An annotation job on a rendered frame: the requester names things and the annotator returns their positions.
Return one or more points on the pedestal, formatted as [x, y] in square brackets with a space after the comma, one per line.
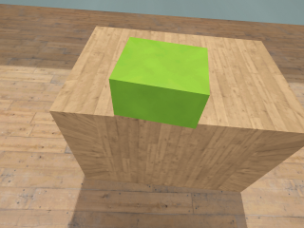
[251, 123]

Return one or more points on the carton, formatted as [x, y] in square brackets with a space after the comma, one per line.
[161, 82]

